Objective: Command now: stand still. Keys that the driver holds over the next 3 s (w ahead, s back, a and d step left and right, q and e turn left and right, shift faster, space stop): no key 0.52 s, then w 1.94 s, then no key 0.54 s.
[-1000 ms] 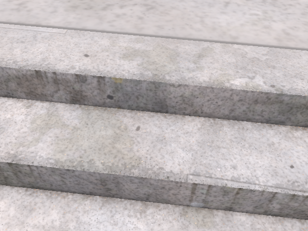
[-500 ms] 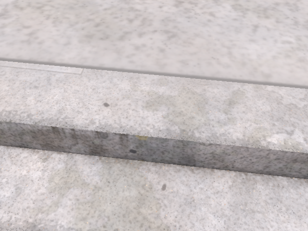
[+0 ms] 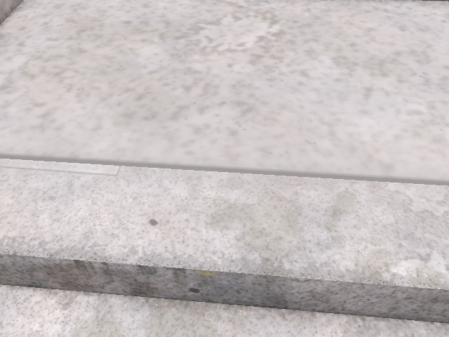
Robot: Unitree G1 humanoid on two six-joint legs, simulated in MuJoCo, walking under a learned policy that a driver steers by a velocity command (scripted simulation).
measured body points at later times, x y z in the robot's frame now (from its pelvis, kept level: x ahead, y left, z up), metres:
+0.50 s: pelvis +0.03 +0.00 +0.01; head +0.03 +0.00 +0.46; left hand +0.05 +0.22 -0.15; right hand +0.03 -0.23 -0.15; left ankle +0.00 +0.11 -0.74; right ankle +0.02 -0.11 -0.74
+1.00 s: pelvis +0.13 -0.01 +0.00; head +0.13 -0.02 +0.45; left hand -0.02 +0.19 -0.13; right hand +0.28 -0.20 -0.13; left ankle +0.15 +0.12 -0.40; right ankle +0.03 -0.11 -0.74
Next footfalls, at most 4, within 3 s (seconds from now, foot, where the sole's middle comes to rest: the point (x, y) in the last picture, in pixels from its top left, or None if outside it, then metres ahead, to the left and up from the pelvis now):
1.16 left None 0.40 0.12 -0.61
1.72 right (274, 221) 0.72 -0.10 -0.44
2.36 left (198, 137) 1.07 0.12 -0.44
2.80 right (261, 99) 1.26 -0.10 -0.44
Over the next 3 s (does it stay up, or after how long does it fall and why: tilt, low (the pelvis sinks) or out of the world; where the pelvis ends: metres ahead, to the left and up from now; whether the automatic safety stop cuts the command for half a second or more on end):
stays up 1.15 0.01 0.33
